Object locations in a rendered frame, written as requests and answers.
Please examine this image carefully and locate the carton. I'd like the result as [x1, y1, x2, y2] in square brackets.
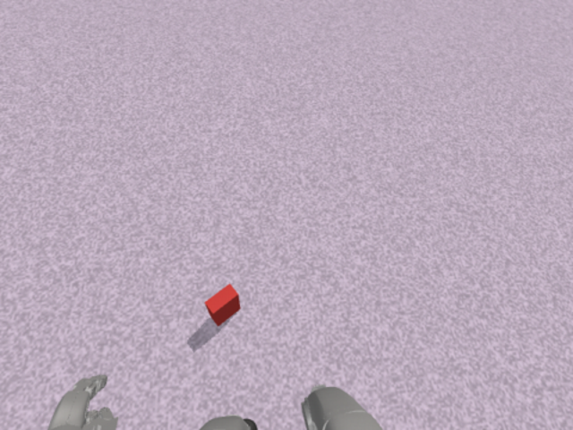
[205, 284, 240, 326]

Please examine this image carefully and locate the left robot hand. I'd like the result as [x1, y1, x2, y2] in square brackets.
[48, 374, 118, 430]

